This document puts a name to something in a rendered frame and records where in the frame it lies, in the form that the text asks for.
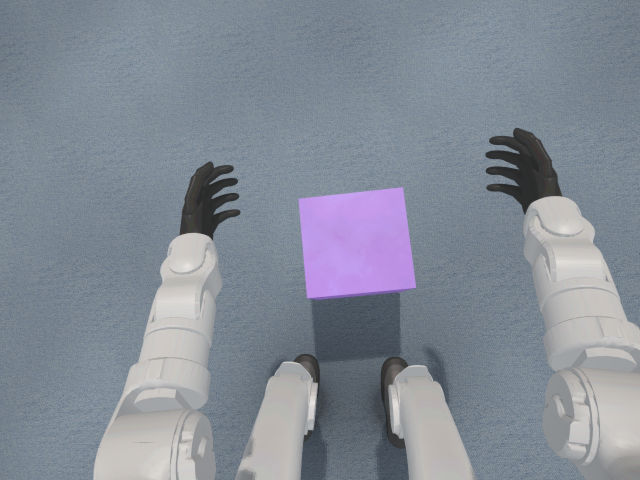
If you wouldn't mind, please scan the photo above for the right robot hand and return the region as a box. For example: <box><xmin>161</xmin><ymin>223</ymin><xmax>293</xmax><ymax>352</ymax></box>
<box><xmin>485</xmin><ymin>128</ymin><xmax>563</xmax><ymax>214</ymax></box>

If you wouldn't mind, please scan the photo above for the robot left thigh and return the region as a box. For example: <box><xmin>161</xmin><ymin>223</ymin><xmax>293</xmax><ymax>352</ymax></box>
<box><xmin>235</xmin><ymin>372</ymin><xmax>318</xmax><ymax>480</ymax></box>

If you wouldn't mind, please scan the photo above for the robot right forearm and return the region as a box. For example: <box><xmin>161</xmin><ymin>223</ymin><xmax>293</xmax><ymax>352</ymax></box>
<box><xmin>523</xmin><ymin>196</ymin><xmax>640</xmax><ymax>373</ymax></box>

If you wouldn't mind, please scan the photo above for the left robot hand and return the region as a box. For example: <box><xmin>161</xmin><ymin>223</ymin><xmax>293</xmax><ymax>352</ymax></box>
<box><xmin>179</xmin><ymin>161</ymin><xmax>240</xmax><ymax>240</ymax></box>

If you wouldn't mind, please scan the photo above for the left robot upper arm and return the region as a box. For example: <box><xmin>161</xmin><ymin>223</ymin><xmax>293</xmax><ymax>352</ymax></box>
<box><xmin>96</xmin><ymin>408</ymin><xmax>216</xmax><ymax>480</ymax></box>

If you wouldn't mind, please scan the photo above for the robot left forearm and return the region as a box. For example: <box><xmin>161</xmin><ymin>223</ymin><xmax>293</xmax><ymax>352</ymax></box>
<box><xmin>93</xmin><ymin>233</ymin><xmax>222</xmax><ymax>480</ymax></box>

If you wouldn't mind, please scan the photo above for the right robot upper arm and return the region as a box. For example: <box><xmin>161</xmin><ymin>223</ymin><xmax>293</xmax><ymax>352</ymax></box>
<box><xmin>542</xmin><ymin>366</ymin><xmax>640</xmax><ymax>480</ymax></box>

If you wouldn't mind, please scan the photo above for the carton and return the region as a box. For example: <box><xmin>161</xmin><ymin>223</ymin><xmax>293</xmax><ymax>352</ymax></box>
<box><xmin>299</xmin><ymin>187</ymin><xmax>416</xmax><ymax>300</ymax></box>

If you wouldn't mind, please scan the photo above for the robot right foot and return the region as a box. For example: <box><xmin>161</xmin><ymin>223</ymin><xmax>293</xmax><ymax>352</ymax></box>
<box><xmin>381</xmin><ymin>357</ymin><xmax>408</xmax><ymax>448</ymax></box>

